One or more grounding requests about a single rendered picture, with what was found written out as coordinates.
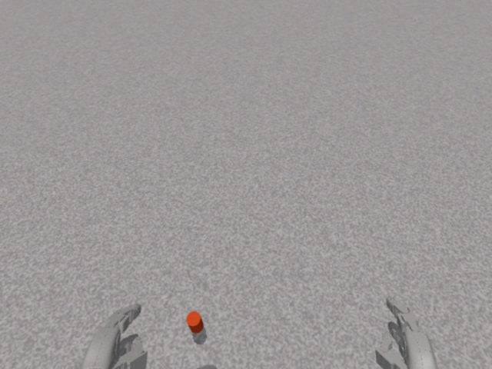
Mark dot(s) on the left robot hand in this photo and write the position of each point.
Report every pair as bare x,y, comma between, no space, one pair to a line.
106,351

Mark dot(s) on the right robot hand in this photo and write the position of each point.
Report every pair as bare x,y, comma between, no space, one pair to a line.
414,345

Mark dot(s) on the can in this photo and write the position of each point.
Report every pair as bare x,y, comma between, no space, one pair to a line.
195,322

